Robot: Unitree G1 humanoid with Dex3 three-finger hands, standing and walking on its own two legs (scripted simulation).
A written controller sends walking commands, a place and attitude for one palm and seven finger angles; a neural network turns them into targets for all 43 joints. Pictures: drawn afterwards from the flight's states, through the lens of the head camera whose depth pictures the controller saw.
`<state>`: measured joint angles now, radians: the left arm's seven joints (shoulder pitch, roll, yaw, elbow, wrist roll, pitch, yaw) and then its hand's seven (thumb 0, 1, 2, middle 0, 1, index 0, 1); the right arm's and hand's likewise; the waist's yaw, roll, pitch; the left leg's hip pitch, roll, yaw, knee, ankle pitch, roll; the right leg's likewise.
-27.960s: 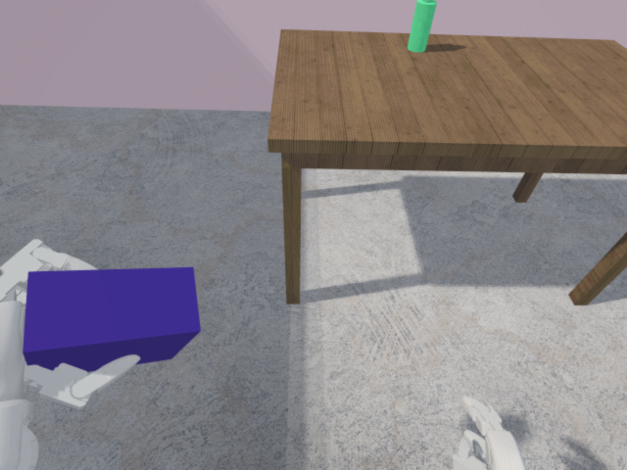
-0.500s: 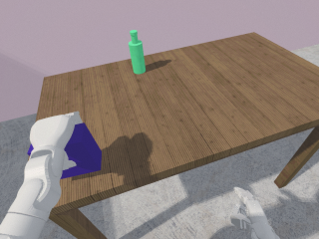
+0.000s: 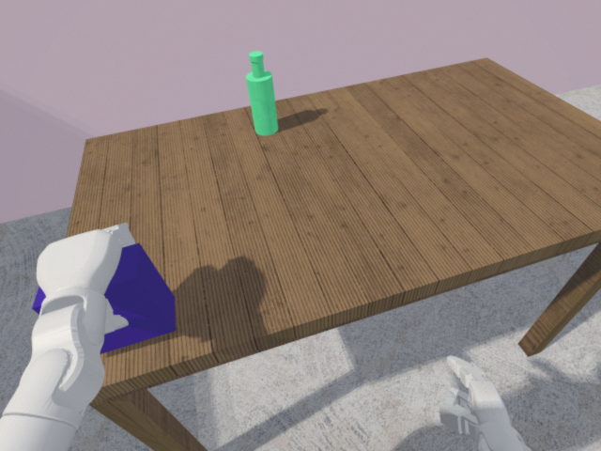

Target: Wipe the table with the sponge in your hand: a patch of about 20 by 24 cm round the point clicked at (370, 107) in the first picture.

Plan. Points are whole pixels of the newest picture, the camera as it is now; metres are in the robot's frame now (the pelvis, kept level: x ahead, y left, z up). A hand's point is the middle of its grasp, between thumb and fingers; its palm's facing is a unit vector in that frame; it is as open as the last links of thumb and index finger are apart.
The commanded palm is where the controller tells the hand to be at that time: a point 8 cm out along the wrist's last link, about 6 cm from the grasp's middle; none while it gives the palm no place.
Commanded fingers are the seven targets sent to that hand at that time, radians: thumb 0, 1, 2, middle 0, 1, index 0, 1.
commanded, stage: lower the sponge onto the table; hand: left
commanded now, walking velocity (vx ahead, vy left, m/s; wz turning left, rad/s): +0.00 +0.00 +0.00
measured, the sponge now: (121, 310) +0.26 +0.32 +0.03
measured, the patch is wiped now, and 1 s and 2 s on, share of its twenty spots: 0.00 0.00 0.00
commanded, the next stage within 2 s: wipe forward along the first lane in 0.36 s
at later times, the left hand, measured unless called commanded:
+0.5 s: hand (116, 292) +0.26 +0.31 +0.08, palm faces +0.00 -0.06 -1.00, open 10.5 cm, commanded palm +0.24 +0.31 +0.13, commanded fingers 0.00 0.10 1.30 -1.20 -1.60 -1.20 -1.60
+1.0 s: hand (118, 266) +0.30 +0.33 +0.08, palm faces -0.08 -0.01 -1.00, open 10.5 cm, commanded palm +0.29 +0.34 +0.12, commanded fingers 0.00 0.10 1.30 -1.20 -1.60 -1.20 -1.60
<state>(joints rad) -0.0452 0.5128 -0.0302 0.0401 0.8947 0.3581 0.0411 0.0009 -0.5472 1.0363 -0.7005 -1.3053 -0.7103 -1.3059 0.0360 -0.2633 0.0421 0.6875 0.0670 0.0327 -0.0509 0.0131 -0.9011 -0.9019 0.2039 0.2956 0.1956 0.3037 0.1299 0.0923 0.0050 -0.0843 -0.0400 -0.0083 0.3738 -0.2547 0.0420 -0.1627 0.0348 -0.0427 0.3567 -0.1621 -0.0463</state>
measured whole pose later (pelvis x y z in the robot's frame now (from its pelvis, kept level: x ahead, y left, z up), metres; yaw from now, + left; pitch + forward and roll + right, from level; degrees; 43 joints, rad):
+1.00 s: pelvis -0.01 -0.01 -0.01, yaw +0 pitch +3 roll +0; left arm -0.30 0.57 0.03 0.49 0.94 0.18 0.03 0.01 -0.57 1.04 -0.73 -1.28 -0.74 -1.29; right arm 0.15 -0.30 0.01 0.72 0.08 0.04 -0.08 0.01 -0.90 -0.90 0.20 0.30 0.20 0.30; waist 0.07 0.09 -0.04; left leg -0.25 -0.03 -0.01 0.47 -0.27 0.03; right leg -0.32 0.04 -0.05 0.44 -0.17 -0.06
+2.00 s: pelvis -0.01 +0.01 -0.01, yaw -1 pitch +12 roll -1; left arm -0.76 0.74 0.09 1.07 1.04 0.02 0.09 0.03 -0.57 1.05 -0.73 -1.29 -0.74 -1.30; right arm 0.25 -0.30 0.01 0.73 0.09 0.08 -0.06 0.01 -0.90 -0.90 0.21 0.30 0.20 0.30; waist -0.03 0.04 -0.08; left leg -0.45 -0.04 0.00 0.55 -0.30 0.06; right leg -0.50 0.04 -0.04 0.46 -0.16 -0.03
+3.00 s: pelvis +0.03 +0.02 -0.01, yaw +1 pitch +10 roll -2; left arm -0.76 0.51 -0.10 0.89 1.00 0.23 0.10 0.00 -0.55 1.05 -0.69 -1.33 -0.70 -1.33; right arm 0.19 -0.28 0.01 0.75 0.07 0.10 -0.04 0.01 -0.90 -0.90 0.21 0.30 0.20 0.30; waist 0.01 0.07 -0.08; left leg -0.33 -0.05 -0.03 0.47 -0.31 0.06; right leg -0.38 0.02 -0.06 0.41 -0.20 -0.02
